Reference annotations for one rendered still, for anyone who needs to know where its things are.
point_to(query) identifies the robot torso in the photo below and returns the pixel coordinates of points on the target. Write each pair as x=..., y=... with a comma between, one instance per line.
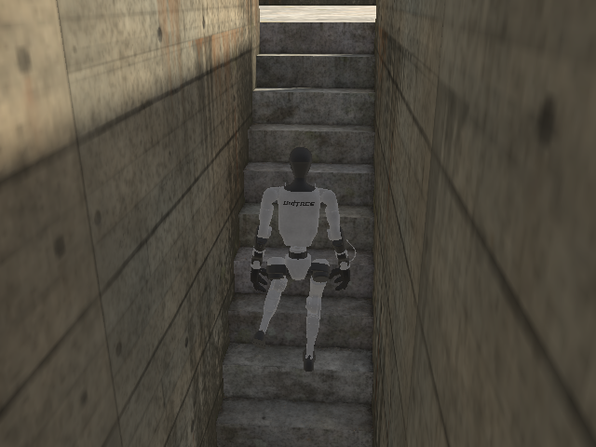
x=298, y=214

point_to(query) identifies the right robot upper arm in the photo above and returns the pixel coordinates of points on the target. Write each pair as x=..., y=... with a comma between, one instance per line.
x=328, y=197

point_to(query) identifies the robot left forearm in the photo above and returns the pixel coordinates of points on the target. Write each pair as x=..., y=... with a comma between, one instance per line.
x=258, y=250

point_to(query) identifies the left robot hand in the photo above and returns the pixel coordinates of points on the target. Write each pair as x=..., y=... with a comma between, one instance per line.
x=256, y=278

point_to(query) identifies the right robot hand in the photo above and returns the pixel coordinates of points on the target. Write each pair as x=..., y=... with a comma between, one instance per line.
x=345, y=277

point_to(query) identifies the left robot shin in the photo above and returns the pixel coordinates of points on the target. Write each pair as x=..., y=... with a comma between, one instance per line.
x=270, y=306

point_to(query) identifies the left robot upper arm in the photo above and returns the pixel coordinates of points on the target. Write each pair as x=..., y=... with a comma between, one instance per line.
x=266, y=211

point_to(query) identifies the robot right forearm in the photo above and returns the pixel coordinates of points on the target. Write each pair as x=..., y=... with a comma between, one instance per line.
x=341, y=252

